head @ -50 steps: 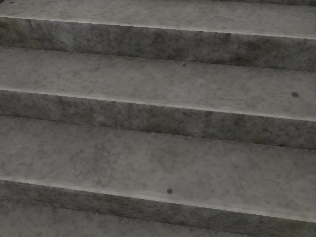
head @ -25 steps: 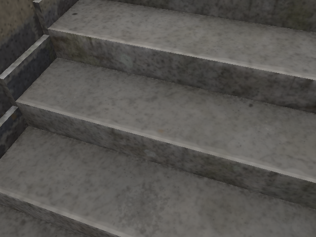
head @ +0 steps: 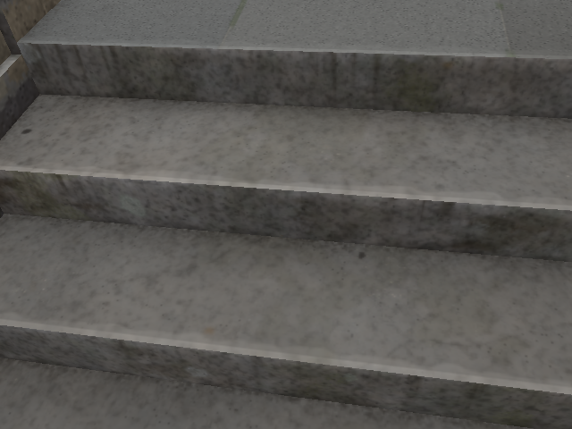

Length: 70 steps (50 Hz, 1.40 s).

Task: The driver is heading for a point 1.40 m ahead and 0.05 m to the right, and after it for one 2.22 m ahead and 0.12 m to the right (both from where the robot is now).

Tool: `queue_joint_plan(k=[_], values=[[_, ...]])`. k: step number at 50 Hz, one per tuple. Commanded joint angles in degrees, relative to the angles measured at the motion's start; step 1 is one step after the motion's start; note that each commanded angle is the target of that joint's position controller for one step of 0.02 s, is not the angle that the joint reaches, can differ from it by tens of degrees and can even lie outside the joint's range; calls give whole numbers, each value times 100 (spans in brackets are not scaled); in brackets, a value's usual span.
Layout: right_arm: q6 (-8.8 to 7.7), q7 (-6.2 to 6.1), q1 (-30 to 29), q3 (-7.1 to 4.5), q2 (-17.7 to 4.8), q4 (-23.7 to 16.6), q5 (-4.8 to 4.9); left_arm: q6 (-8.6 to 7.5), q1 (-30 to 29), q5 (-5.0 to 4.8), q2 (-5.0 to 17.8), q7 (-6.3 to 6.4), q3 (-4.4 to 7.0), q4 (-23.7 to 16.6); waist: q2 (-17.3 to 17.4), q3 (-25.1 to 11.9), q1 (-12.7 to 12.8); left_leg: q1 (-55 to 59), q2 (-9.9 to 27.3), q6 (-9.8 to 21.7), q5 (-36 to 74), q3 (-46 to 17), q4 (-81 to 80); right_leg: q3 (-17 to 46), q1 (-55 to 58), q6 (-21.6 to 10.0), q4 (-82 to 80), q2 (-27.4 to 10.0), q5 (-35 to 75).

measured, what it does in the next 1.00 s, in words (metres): climbs, turning right: left foot 0.15 m higher, then right foot 0.15 m higher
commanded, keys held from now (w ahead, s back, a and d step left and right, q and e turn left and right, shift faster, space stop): w+e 0.32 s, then w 0.56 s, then w+q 0.12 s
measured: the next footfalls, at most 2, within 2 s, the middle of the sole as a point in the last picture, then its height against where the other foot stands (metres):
left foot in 0.34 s outside the picture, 0.15 m higher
right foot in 0.90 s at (463, 329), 0.15 m higher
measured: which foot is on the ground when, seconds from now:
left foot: up 0.00-0.32, down 0.34-0.92, up 0.94-1.00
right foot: down 0.00-0.38, up 0.40-0.88, down 0.90-1.00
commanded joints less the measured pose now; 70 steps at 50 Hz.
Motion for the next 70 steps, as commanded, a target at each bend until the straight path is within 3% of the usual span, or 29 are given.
queue_joint_plan(k=[1, 4, 8, 11, 14, 17, 18, 19, 20, 22, 24, 26, 31, 37, 39, 41, 42, 45, 46, 47, 48, 49, 51, 53, 55, 58, 64, 67, 70], values=[[-149, -52, -646, 26, -85, -473, -11, 123, 86, 10, 206, -25, -135, -110, -412, 226, -278, -2742, 57, 155, 810, -415, 1751, 2322, 1156, -1282, -1301, -1360, 1691], [-63, -153, -487, 106, 101, -456, -48, 232, 686, 19, -73, -8, -336, 294, -942, 18, -270, -2915, 6, -76, 776, 42, 3083, 2050, 726, -1425, -1156, -1135, 1767], [-16, -162, -1467, 467, 362, -1156, -118, 248, 2403, 281, -163, -5, -442, 1420, -551, 291, 430, -6392, 388, 293, -1171, -223, 4694, 2560, 2335, -1234, -715, -1666, 2123], [34, -306, -2318, 664, 513, -1691, -30, 265, 1798, 423, -326, -38, -503, 1412, -58, 275, 233, -5279, 636, 459, -482, 160, 2936, 2253, 627, -906, -1418, -1274, 1050], [332, -111, -3174, 831, 771, -2156, 138, 233, 819, -58, 66, -297, -475, 884, -716, 543, -41, -875, 307, -148, -1420, 779, 1171, 1981, -3134, -1040, -3147, -1196, -5], [255, 66, -963, 399, -304, -1353, 343, -61, 554, -136, 1216, -267, -105, 519, -1131, -669, -823, 740, -541, -18, -275, 978, 70, 1080, -835, -585, -1102, -1067, 8258], [204, 46, 158, 431, -247, -1044, 164, -154, 895, 59, 679, -364, -152, 591, -371, -1747, -950, 2866, 148, 680, 1091, -445, -407, 1040, -1864, -194, 602, -632, 7850], [246, 38, 1762, 358, -517, -566, 80, -116, 1219, 271, 175, -569, -229, 719, 824, -2510, -1364, 4533, 1082, 1483, 61, -3072, -2323, 1192, -3279, -110, 2204, 32, 4194], [301, -11, 3203, 252, -886, 12, -63, 10, 863, 85, 31, -642, -117, 940, 1396, -1890, -1692, 3801, 1877, 1788, -2160, -5309, -4048, 1491, -3984, -27, 5044, 508, 1161], [136, -145, 2066, 179, -847, 196, 95, 107, 33, -81, 74, -444, -24, 894, 589, 68, -1153, 1265, 1786, 1282, -3734, -4610, -4144, 1239, -4654, -242, 6970, -105, 2160], [139, -79, 1261, 491, 601, 440, 48, 188, -641, -30, -85, -249, -72, 518, -548, -295, -624, 605, 1928, 1326, -1467, -3274, -4019, 1089, -4495, -686, 7763, -252, 2289], [95, -107, 775, 635, 1141, 602, 83, 405, -896, -1, -293, -218, -163, 267, -474, -140, -301, 344, 1705, 1121, -504, -2429, -4374, 1194, -4837, -974, 8025, -298, 1957], [-45, 76, 1087, 582, 810, 863, -334, 578, -1759, -36, -42, -270, -320, -321, -228, 132, -172, 811, 1125, 756, 530, -314, -5194, 743, -5746, -1172, 7940, -509, 1687], [54, 27, 3393, 746, 808, 1657, -718, 551, -3429, -140, -129, -139, -708, -1190, 75, 259, -749, 3178, 1274, 654, 1218, -105, -5337, 129, -8063, -1299, 8506, -861, 857], [31, 101, 3915, 774, 800, 1782, -652, 700, -4513, -119, 92, -172, -707, -1799, -7, 336, -989, 2684, 1315, 643, 1477, -8, -5847, -534, -7196, -1088, 6652, -1150, 1348], [56, 378, 3803, 712, 491, 1625, -307, 1042, -5389, -99, -241, -402, -840, -2160, 504, 532, -989, 552, 1318, 771, 2072, 407, -6668, -916, -4310, -730, 5328, -979, 572], [-73, 374, 3599, 611, 73, 1423, -79, 1028, -4772, -65, -294, -485, -780, -1983, 974, 382, -621, 937, 1393, 845, 4077, 595, -6351, -1241, -3669, -524, 5327, -591, 204], [-335, 386, 3528, 373, -663, 1363, 1, 877, -3488, -145, 36, -401, -569, -1664, 1157, -293, -82, 2996, 1772, 729, 9339, 659, -5075, -1414, -2242, -556, 3186, 71, 251], [-416, -178, 3448, 71, -959, 1081, 447, 569, -1091, -265, 238, 74, -357, -953, 427, -937, 620, 2524, 1383, 224, 9059, 521, -2779, -676, -311, -589, 3240, -159, -340], [-365, 416, 4109, 453, 116, 1404, -368, 665, -1242, -300, 537, -120, -469, -936, -197, -2475, 279, 51, 976, 244, 6402, -127, -1856, 1540, 1993, -1404, 2139, -1115, 1015], [-242, 565, 3629, 317, 391, 1278, -138, 793, 72, 98, 877, -109, -220, -441, -641, -2142, 635, -928, 168, -31, 1247, -687, -259, 3516, 2497, -1383, 446, -1783, 792], [-167, 641, 3210, 176, 523, 1284, 259, 725, 630, 76, 1262, -83, 43, -48, -685, -1454, 697, -1443, 53, -84, 1570, -1411, 2191, 4328, 1385, -1197, -375, -2150, 205], [-283, 361, 2513, 104, 782, 1106, 257, 471, -148, -193, 895, 1, 77, 173, -827, -450, 157, -2211, 188, -10, 1437, -1366, 4208, 3000, -171, -1348, -284, -2058, 52], [-210, 227, 1738, 181, 822, 749, 306, 435, -1013, -81, -219, -101, -243, 306, -22, -544, -381, -3019, 269, 596, 1612, -1509, 5231, 2248, -527, -1139, -380, -2156, 684], [42, 208, 1782, 270, 987, 641, 300, 409, -1173, 74, -712, -178, -422, 405, 122, -445, -849, -3391, 426, 922, 1785, -1379, 4943, 1140, -884, -800, -563, -1977, 1109], [211, 338, 1383, 402, 1016, 487, 345, 287, -1326, 137, -528, -33, -369, 339, -695, -69, -1059, -3722, 475, 952, 819, -640, 6202, -311, -1310, -724, -1249, -1636, 1307], [399, 99, -861, 614, 268, -831, 372, 219, 436, 662, -204, -102, -581, 1245, -90, 317, -492, -5438, 719, 1278, 1192, -287, 3850, -1035, 440, -414, -2160, -1504, 766], [694, 256, -1526, 646, 411, -1019, 178, 256, 83, 288, 337, -266, -561, 645, -538, 307, -410, -2903, 536, 789, 267, 745, 2402, -1749, -512, -617, -3180, -1748, 2703], [556, 395, -978, 608, 343, -972, 243, 86, 564, 239, 1400, -332, -294, 734, -884, -92, -760, -1920, -341, 438, -206, 1268, 504, -1865, 1291, -878, -1951, -2034, 8916]])
Keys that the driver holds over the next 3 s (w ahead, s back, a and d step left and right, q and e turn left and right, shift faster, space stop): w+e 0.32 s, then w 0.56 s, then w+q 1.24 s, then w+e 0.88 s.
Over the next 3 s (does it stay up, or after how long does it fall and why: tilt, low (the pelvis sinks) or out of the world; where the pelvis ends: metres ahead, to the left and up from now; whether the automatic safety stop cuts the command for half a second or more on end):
stays up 1.65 -0.07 0.59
